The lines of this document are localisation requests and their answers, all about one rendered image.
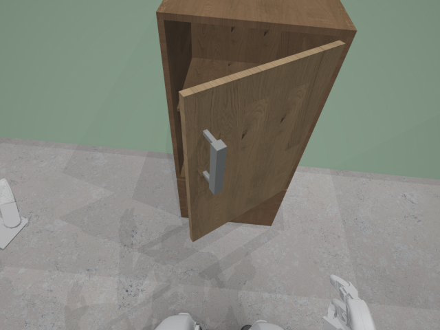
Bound left robot thigh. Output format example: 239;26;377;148
155;316;200;330

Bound left robot hand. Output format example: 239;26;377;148
0;178;28;251

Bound handle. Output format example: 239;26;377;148
203;129;227;195

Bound right robot shin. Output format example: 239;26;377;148
250;320;267;329

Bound right robot hand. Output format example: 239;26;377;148
323;274;377;330

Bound cupboard door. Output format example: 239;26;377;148
179;41;346;242

